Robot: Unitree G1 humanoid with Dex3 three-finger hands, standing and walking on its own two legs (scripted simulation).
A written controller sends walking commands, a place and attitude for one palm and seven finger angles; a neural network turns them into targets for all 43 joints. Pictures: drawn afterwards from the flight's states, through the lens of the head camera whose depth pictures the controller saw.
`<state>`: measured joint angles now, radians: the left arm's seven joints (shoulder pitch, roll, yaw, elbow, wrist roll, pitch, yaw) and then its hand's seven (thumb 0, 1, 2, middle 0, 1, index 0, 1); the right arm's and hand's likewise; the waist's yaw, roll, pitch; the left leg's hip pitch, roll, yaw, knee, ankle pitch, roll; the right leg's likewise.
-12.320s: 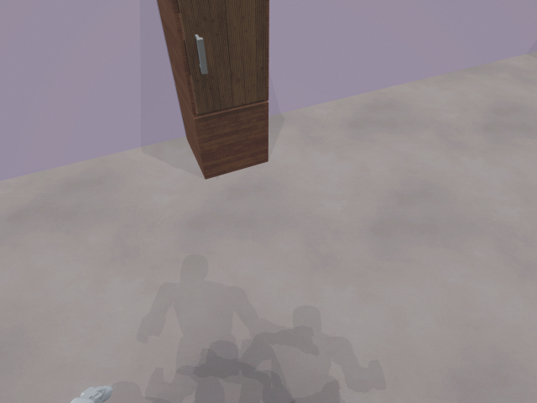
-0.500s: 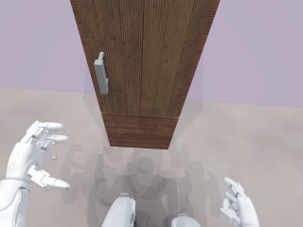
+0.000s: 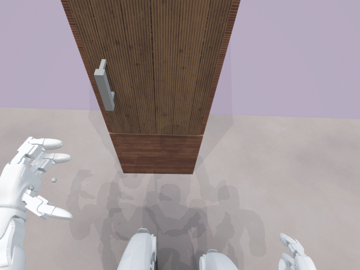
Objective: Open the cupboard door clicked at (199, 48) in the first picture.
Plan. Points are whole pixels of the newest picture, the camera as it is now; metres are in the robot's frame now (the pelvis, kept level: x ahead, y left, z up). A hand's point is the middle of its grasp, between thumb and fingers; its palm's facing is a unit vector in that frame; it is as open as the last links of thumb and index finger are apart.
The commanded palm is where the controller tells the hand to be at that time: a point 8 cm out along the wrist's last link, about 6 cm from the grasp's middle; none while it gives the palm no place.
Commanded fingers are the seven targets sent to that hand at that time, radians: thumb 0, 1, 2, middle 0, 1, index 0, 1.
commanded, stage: raise the hand with hooked fingers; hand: left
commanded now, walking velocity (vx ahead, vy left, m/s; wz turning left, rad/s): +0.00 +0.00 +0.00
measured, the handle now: (106, 86) +0.56 +0.23 +0.03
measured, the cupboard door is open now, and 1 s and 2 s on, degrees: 0 0 0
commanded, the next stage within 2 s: move the hooked fingers beside the handle in 0.22 s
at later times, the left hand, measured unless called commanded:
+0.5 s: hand (62, 166) +0.31 +0.26 +0.04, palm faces +0.07 -1.00 -0.03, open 14.0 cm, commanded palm +0.30 +0.31 +0.05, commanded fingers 0.00 -0.50 0.30 -0.30 -1.20 -0.30 -1.20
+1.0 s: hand (69, 140) +0.38 +0.27 +0.04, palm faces +0.05 -1.00 -0.02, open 14.0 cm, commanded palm +0.36 +0.32 +0.04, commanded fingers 0.00 -0.50 0.30 -0.30 -1.20 -0.30 -1.20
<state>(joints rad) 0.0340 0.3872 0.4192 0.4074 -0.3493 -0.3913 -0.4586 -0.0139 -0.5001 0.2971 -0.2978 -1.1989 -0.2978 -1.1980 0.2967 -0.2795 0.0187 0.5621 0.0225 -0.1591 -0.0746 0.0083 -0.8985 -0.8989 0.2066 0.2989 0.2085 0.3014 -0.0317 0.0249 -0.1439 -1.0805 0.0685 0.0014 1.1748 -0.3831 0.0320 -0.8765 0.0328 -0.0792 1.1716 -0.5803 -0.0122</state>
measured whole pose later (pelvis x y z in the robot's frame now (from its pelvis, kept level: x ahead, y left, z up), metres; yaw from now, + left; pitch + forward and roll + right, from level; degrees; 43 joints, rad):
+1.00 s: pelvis +0.01 +0.00 -0.01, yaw -1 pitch +20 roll -4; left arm -0.32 0.45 0.47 0.72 -0.29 -0.39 -0.48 -0.01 -0.50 0.30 -0.30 -1.20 -0.30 -1.20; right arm 0.30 -0.28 0.02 0.61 0.02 -0.08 -0.07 0.01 -0.90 -0.90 0.21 0.30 0.21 0.30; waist -0.05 0.03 -0.16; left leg -1.16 0.08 0.01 1.22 -0.42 0.03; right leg -0.95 0.04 -0.07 1.22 -0.61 -0.01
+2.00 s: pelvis +0.00 +0.00 -0.04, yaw -4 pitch +27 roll -6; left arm -0.85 0.77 0.61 1.19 -0.12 -0.38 -0.48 -0.01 -0.50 0.30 -0.30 -1.20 -0.30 -1.20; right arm 0.32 -0.30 0.05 0.63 0.00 0.03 -0.05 0.00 -0.90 -0.90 0.21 0.30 0.21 0.30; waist -0.15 0.04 -0.14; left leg -1.41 0.12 -0.02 1.36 -0.44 0.03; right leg -1.20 0.08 -0.08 1.34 -0.63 -0.02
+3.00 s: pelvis +0.01 +0.00 -0.04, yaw -4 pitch +28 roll -7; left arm -0.84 0.74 0.58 1.16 -0.14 -0.39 -0.48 -0.01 -0.50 0.30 -0.30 -1.20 -0.30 -1.20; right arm 0.32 -0.28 0.06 0.65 0.01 0.05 -0.04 0.00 -0.90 -0.90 0.21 0.30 0.21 0.30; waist -0.14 0.03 -0.14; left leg -1.42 0.11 -0.03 1.37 -0.45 0.03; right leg -1.20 0.08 -0.09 1.34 -0.63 -0.02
